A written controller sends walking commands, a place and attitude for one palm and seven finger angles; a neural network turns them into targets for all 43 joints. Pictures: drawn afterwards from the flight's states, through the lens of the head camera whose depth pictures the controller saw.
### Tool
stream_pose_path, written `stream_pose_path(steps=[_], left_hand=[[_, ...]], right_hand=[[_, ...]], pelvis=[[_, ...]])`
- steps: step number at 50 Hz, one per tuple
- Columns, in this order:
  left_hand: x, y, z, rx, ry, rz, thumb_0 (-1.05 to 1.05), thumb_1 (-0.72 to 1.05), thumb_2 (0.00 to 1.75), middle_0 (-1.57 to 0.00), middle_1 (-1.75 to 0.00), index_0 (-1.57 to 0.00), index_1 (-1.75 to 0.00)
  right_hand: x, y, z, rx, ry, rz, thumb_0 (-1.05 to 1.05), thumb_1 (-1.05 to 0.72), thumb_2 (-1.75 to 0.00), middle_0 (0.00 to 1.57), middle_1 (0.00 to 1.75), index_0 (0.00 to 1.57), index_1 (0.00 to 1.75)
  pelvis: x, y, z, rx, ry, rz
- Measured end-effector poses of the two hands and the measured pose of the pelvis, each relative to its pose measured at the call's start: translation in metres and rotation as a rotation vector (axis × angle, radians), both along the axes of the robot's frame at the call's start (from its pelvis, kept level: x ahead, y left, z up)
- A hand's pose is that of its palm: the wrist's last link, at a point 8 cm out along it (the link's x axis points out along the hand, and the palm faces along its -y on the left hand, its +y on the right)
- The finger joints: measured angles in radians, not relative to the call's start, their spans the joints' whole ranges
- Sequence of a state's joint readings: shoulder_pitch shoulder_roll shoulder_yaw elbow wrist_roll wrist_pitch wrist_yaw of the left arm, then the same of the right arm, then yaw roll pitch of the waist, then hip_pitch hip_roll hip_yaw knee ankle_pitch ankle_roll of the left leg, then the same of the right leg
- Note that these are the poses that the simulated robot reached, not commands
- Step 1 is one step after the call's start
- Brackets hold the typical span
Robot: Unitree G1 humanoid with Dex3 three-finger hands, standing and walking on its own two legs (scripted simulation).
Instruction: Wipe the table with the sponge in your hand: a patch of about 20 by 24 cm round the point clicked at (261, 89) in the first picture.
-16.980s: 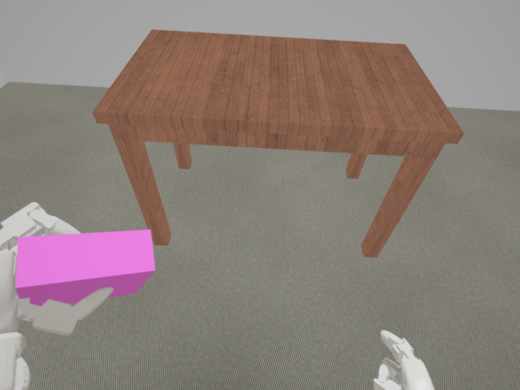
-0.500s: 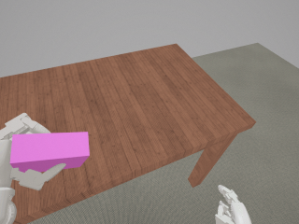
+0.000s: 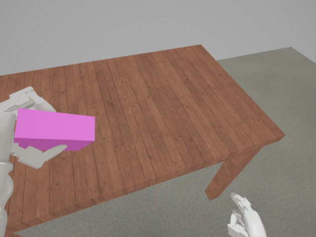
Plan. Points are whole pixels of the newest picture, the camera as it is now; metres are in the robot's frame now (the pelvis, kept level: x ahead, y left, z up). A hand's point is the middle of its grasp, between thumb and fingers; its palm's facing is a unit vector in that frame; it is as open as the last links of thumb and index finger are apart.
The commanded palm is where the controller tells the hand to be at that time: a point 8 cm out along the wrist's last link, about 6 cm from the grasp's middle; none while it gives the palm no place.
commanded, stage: turn the palm down, sponge in hand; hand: left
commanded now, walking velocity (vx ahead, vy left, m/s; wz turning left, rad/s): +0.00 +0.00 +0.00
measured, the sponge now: (65, 134) +0.27 +0.23 +0.15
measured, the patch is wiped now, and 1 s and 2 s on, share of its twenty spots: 0.00 0.00 0.00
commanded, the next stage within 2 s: none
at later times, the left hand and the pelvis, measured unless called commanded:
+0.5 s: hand (47, 157) +0.21 +0.24 +0.15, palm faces +0.33 -0.61 -0.73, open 9.2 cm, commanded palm +0.18 +0.26 +0.18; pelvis -0.02 -0.04 -0.01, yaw +0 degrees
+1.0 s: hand (66, 158) +0.23 +0.22 +0.12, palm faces +0.16 -0.40 -0.90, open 9.2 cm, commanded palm +0.20 +0.24 +0.19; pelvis +0.00 -0.05 -0.01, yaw -3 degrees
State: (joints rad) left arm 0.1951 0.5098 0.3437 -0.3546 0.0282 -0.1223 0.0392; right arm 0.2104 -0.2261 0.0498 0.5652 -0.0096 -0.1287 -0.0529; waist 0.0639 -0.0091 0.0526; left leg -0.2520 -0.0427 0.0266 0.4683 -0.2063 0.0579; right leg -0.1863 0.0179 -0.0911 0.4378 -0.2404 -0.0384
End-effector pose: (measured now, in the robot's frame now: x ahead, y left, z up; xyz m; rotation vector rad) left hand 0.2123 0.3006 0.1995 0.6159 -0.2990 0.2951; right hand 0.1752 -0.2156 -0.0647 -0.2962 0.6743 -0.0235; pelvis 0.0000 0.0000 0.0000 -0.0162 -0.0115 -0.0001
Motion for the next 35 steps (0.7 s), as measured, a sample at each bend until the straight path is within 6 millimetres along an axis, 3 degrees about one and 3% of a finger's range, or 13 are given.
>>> stream_pose_path(steps=[4, 11, 14, 19, 23, 28, 32, 35], left_hand=[[0.006, 0.000, 0.012, -0.087, 0.017, 0.031, 0.01, -0.42, 1.03, -0.84, -1.34, -0.83, -1.35], [-0.022, -0.036, -0.025, 0.009, 0.315, -0.004, 0.01, -0.42, 1.04, -0.84, -1.34, -0.82, -1.35], [-0.037, -0.036, -0.026, 0.042, 0.275, 0.036, 0.00, -0.42, 1.04, -0.84, -1.34, -0.82, -1.35], [-0.051, -0.025, -0.010, 0.099, 0.127, 0.179, 0.00, -0.42, 1.04, -0.83, -1.34, -0.82, -1.35], [-0.043, -0.025, -0.012, 0.123, 0.210, 0.237, 0.00, -0.42, 1.04, -0.83, -1.35, -0.82, -1.35], [-0.025, -0.048, -0.022, 0.216, 0.377, 0.166, 0.00, -0.42, 1.04, -0.83, -1.35, -0.82, -1.35], [-0.016, -0.068, -0.017, 0.281, 0.338, 0.091, 0.00, -0.42, 1.04, -0.83, -1.35, -0.82, -1.35], [-0.015, -0.072, -0.007, 0.316, 0.284, 0.100, 0.00, -0.42, 1.04, -0.83, -1.35, -0.82, -1.35]], right_hand=[[0.004, -0.001, -0.005, 0.052, -0.015, -0.007, 0.01, -0.90, -0.90, 0.20, 0.30, 0.21, 0.30], [0.009, -0.010, -0.006, 0.093, -0.052, -0.040, 0.01, -0.90, -0.90, 0.20, 0.30, 0.21, 0.30], [0.008, -0.016, -0.007, 0.067, -0.041, -0.029, 0.01, -0.91, -0.90, 0.20, 0.30, 0.21, 0.30], [0.006, -0.028, -0.013, 0.028, -0.015, 0.006, 0.01, -0.91, -0.90, 0.20, 0.30, 0.21, 0.30], [0.005, -0.037, -0.020, 0.036, -0.011, -0.015, 0.01, -0.91, -0.90, 0.20, 0.30, 0.21, 0.30], [0.004, -0.049, -0.023, 0.066, -0.038, -0.076, 0.01, -0.91, -0.90, 0.20, 0.30, 0.21, 0.30], [0.002, -0.060, -0.023, 0.069, -0.043, -0.110, 0.01, -0.91, -0.90, 0.20, 0.30, 0.21, 0.30], [0.000, -0.069, -0.025, 0.062, -0.025, -0.126, 0.01, -0.91, -0.90, 0.20, 0.30, 0.21, 0.30]], pelvis=[[-0.001, 0.001, -0.002, 0.010, -0.006, -0.033], [-0.004, -0.005, -0.004, 0.019, -0.024, -0.044], [-0.009, -0.015, -0.006, 0.023, -0.022, -0.034], [-0.017, -0.032, -0.010, 0.019, -0.023, -0.003], [-0.021, -0.039, -0.011, 0.020, -0.033, 0.003], [-0.020, -0.046, -0.011, 0.028, -0.038, -0.020], [-0.015, -0.054, -0.012, 0.032, -0.028, -0.040], [-0.009, -0.058, -0.013, 0.035, -0.021, -0.048]])
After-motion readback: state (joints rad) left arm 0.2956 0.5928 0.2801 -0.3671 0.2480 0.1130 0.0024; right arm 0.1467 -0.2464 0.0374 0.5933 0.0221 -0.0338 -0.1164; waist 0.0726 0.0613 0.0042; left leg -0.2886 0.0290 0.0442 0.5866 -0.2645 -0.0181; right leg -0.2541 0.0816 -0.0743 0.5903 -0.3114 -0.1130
